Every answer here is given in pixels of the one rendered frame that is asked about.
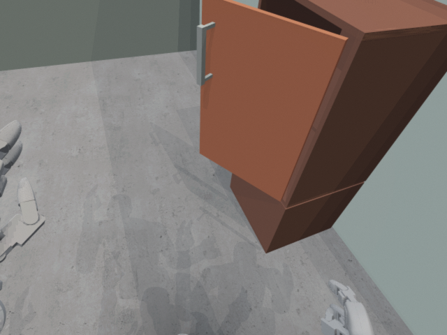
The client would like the handle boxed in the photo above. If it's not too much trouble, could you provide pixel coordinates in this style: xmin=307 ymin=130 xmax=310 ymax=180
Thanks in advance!
xmin=196 ymin=22 xmax=215 ymax=86

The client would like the robot left hand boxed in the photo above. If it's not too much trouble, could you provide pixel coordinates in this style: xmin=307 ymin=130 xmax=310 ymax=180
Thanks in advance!
xmin=0 ymin=120 xmax=45 ymax=263

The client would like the robot right hand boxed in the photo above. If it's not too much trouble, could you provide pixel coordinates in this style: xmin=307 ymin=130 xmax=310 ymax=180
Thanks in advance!
xmin=321 ymin=279 xmax=374 ymax=335

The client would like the cupboard door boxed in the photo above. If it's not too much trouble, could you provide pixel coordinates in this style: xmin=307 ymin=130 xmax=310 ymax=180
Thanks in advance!
xmin=200 ymin=0 xmax=349 ymax=202

